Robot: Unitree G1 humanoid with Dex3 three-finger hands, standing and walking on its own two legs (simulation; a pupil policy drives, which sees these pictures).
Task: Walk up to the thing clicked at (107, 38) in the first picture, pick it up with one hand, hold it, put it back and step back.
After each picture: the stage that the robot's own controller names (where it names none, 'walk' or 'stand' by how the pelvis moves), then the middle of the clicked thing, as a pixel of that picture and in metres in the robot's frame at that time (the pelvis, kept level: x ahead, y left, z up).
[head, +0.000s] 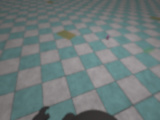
stand; (107, 37) +2.15 -0.42 -0.72
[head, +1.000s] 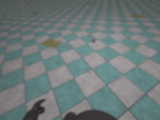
walk; (93, 40) +2.03 +0.04 -0.69
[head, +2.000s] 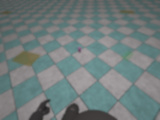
walk; (79, 49) +1.40 +0.32 -0.71
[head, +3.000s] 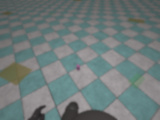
walk; (78, 67) +0.92 +0.26 -0.72
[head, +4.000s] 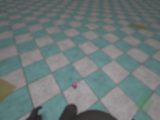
walk; (74, 85) +0.54 +0.19 -0.69
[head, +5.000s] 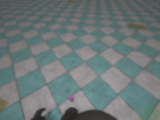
stand; (71, 98) +0.36 +0.22 -0.70
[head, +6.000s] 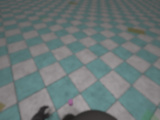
stand; (70, 102) +0.32 +0.19 -0.72
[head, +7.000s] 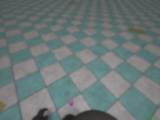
stand; (71, 102) +0.33 +0.19 -0.73
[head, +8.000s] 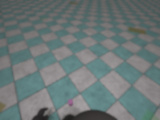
stand; (70, 102) +0.32 +0.20 -0.73
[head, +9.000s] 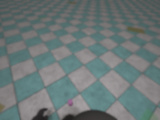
stand; (70, 102) +0.31 +0.20 -0.73
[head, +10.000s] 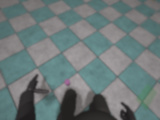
go down; (67, 82) +0.35 +0.21 -0.57
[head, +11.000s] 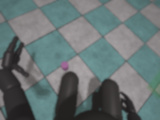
go down; (65, 66) +0.40 +0.23 -0.32
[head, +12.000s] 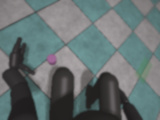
close in; (52, 60) +0.39 +0.26 -0.25
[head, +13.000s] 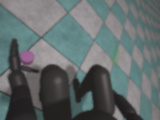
close; (27, 58) +0.38 +0.28 -0.22
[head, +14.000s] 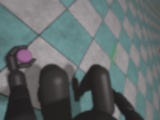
close; (24, 57) +0.37 +0.28 -0.22
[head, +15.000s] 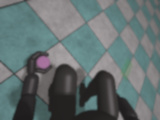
lift; (42, 62) +0.31 +0.28 -0.16
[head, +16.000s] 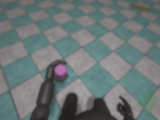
lift; (61, 73) +0.31 +0.19 +0.02
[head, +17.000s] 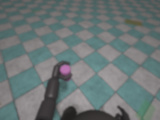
hold; (66, 73) +0.33 +0.17 +0.02
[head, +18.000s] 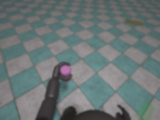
hold; (66, 74) +0.33 +0.17 +0.01
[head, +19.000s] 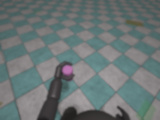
crouch; (68, 73) +0.33 +0.16 +0.01
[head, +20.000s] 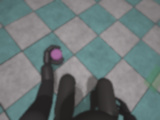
crouch; (57, 57) +0.42 +0.22 -0.08
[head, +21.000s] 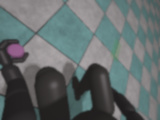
lower; (17, 53) +0.40 +0.30 -0.22
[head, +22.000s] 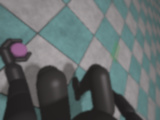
lower; (20, 52) +0.40 +0.30 -0.22
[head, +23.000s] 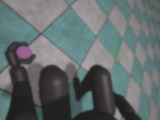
lower; (25, 54) +0.38 +0.29 -0.22
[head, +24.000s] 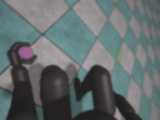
lower; (27, 54) +0.38 +0.29 -0.22
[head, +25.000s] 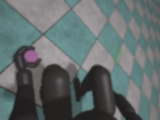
loosen; (31, 58) +0.37 +0.26 -0.22
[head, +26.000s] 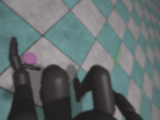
withdraw; (30, 60) +0.36 +0.27 -0.23
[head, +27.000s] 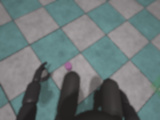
walk; (68, 66) +0.39 +0.21 -0.34
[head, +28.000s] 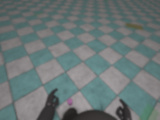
stand; (70, 102) +0.31 +0.18 -0.66
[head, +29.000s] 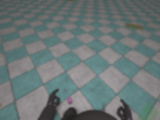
stand; (69, 100) +0.33 +0.20 -0.67
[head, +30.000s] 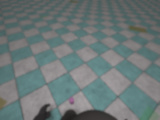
stand; (71, 100) +0.33 +0.18 -0.70
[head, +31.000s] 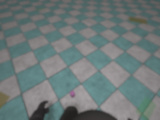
walk; (72, 94) +0.36 +0.18 -0.71
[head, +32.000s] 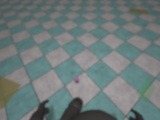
walk; (76, 80) +0.54 +0.20 -0.69
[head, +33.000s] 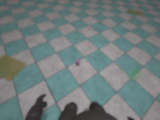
walk; (77, 62) +0.87 +0.18 -0.70
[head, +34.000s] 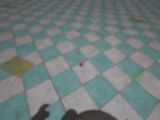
stand; (81, 64) +0.98 +0.16 -0.70
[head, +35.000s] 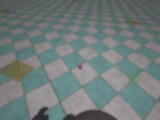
stand; (80, 66) +0.98 +0.17 -0.73
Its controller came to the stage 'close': yes
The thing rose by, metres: 0.72
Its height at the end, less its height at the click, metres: +0.00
